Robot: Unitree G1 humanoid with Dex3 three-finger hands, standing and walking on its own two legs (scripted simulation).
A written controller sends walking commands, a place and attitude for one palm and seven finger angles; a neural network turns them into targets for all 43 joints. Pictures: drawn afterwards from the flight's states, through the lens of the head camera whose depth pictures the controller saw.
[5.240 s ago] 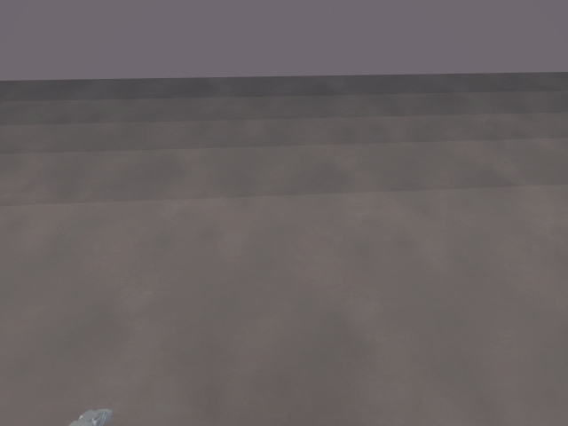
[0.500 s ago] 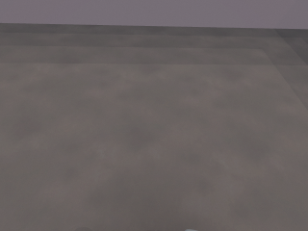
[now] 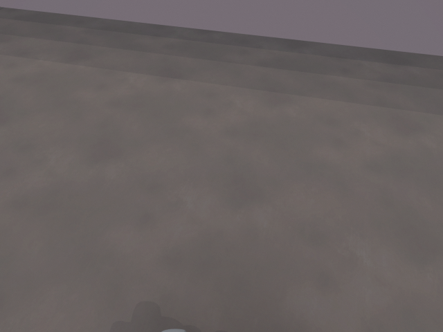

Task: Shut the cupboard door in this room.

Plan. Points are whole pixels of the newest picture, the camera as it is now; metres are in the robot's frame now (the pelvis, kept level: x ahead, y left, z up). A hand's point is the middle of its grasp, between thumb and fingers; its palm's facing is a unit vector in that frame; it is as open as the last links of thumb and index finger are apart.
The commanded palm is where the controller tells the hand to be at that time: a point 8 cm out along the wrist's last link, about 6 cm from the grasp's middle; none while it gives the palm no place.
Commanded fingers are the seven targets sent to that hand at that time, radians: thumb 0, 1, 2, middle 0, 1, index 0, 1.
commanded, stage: turn or walk to find it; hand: left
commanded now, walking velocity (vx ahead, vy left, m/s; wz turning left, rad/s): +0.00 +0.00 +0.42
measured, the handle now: out of the picture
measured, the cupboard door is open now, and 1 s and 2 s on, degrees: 77 77 77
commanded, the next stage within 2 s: none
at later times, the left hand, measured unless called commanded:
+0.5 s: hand out of the picture +0.04 +0.23 -0.15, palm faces +0.20 -0.94 -0.27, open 7.4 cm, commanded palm none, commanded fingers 0.00 0.90 0.90 -0.20 -0.30 -0.20 -0.30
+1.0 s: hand out of the picture -0.13 +0.23 -0.19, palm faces +0.44 -0.86 -0.24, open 7.4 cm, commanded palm none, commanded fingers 0.00 0.90 0.90 -0.20 -0.30 -0.20 -0.30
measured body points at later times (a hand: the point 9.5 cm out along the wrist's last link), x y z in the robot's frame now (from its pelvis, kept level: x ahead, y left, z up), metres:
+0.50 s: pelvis -0.03 +0.01 +0.00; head -0.01 +0.00 +0.45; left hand +0.02 +0.28 -0.13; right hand +0.07 -0.22 -0.15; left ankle -0.01 +0.13 -0.74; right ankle -0.01 -0.11 -0.73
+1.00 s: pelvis -0.07 +0.03 -0.01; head -0.06 +0.06 +0.44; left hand -0.16 +0.28 -0.17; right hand +0.11 -0.18 -0.14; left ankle -0.12 +0.12 -0.74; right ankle -0.02 -0.11 -0.71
